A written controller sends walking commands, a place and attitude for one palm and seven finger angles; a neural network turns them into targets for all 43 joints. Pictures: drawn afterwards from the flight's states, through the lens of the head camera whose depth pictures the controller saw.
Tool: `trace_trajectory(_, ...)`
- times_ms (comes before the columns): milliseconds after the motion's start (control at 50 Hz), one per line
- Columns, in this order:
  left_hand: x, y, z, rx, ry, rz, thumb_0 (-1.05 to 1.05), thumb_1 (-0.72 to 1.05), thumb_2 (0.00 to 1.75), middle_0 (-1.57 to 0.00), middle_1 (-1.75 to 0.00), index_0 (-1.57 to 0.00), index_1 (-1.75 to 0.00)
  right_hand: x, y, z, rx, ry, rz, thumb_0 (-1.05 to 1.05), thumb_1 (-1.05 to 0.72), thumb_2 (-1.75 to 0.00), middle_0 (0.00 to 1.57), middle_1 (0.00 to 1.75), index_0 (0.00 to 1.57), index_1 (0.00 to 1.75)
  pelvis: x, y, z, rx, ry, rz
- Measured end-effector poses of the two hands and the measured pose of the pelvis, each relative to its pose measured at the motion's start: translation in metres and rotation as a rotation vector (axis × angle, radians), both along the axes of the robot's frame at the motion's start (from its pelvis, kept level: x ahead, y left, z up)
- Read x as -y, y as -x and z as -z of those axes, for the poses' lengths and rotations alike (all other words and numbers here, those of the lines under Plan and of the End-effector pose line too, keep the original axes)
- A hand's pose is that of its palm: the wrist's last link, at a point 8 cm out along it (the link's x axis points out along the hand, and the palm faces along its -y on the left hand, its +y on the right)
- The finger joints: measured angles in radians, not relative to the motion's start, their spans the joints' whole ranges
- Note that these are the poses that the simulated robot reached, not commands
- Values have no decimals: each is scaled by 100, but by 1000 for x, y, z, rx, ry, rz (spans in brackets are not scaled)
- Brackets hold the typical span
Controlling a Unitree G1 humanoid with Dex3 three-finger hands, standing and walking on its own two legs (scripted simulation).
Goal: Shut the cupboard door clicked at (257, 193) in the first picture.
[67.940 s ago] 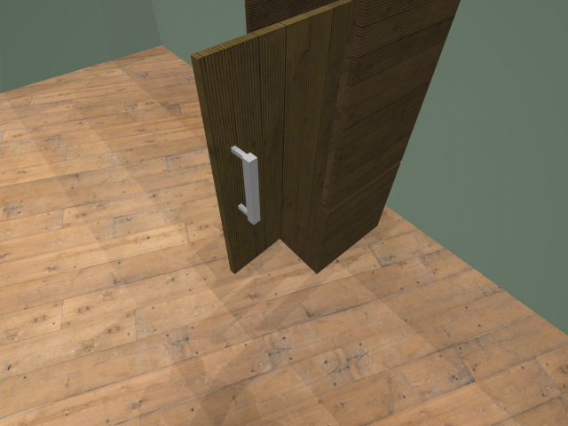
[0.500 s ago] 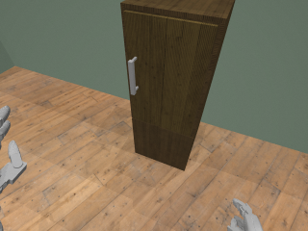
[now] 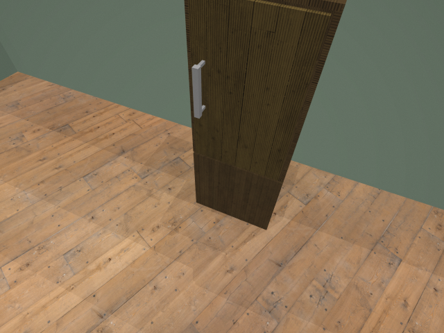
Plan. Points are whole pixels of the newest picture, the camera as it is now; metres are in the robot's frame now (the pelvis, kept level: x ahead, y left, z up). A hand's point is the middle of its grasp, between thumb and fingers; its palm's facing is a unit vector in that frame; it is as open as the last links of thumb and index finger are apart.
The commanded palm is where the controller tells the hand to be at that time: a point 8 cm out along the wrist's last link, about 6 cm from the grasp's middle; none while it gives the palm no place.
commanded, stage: let the arm hang, fingers relaxed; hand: left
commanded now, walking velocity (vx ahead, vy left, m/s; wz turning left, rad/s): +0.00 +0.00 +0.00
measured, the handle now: (200, 90) +0.80 +0.08 -0.01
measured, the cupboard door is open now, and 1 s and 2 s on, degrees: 0 0 0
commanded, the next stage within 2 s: look to check the result in 0.82 s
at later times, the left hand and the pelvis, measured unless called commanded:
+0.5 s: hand out of the picture -0.07 +0.18 -0.16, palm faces +0.03 -0.98 -0.18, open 7.3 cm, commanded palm none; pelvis +0.00 +0.02 +0.01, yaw -1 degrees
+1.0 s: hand out of the picture -0.03 +0.16 -0.16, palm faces +0.02 -0.99 -0.16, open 7.3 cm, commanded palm none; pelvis +0.00 +0.01 +0.01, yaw -1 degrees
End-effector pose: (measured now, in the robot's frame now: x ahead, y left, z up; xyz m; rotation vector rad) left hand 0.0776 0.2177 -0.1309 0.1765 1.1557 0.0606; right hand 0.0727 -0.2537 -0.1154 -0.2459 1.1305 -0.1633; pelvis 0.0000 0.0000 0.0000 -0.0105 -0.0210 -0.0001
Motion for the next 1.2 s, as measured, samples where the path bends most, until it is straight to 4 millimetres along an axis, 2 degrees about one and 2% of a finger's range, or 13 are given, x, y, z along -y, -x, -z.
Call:
trace_trajectory(80, -7, 58, 15, -162, 6, -96, -1, 100, 89, -21, -30, -21, -30, -10, 50, 2, -187, 2, 22, 1, -91, -90, 19, 30, 20, 29, 1, 2, -6, -3, 10, -9)
trace_trajectory(160, -14, 109, 12, -309, -1, -123, -1, 99, 89, -20, -30, -21, -30, -23, 86, 5, -300, -20, 59, 1, -91, -90, 19, 30, 20, 29, -3, 3, -10, -6, 13, -6)
trace_trajectory(240, -20, 146, 3, -414, -19, -137, 0, 95, 90, -20, -30, -20, -30, -38, 104, 10, -340, -53, 93, 1, -91, -90, 20, 30, 20, 29, -9, 3, -12, -3, 10, 3)
trace_trajectory(320, -21, 163, -3, -456, -30, -143, 0, 93, 90, -20, -30, -20, -30, -51, 109, 15, -339, -86, 110, 1, -91, -90, 20, 30, 20, 29, -14, 3, -13, -1, 6, 11)
trace_trajectory(380, -20, 163, -4, -450, -30, -145, 0, 92, 90, -20, -30, -20, -30, -58, 107, 18, -323, -106, 113, 0, -91, -90, 20, 30, 20, 29, -16, 4, -13, 0, 3, 14)
trace_trajectory(460, -16, 154, -2, -410, -21, -140, 0, 92, 90, -20, -30, -20, -30, -65, 99, 20, -291, -122, 111, 0, -91, -90, 20, 30, 20, 29, -18, 4, -13, 2, -2, 17)
trace_trajectory(620, -1, 123, 5, -316, 15, -124, 0, 91, 90, -20, -30, -20, -30, -60, 96, 19, -266, -111, 116, 1, -92, -90, 20, 30, 20, 29, -17, 4, -13, -4, -9, 15)
trace_trajectory(740, 6, 110, 7, -286, 29, -115, 0, 91, 90, -20, -30, -20, -30, -55, 97, 17, -267, -104, 124, 0, -91, -90, 19, 30, 20, 29, -13, 2, -13, -4, -8, 13)
trace_trajectory(1020, 7, 110, 4, -319, 6, -117, 0, 91, 90, -20, -30, -20, -30, -53, 105, 18, -310, -118, 137, 0, -91, -90, 19, 30, 20, 29, -5, -5, -14, 2, -7, 15)
trace_trajectory(1200, 10, 110, 2, -336, -3, -124, 0, 91, 90, -20, -30, -20, -30, -50, 99, 19, -316, -123, 132, 0, -91, -90, 19, 30, 20, 29, -1, -10, -14, 4, -9, 15)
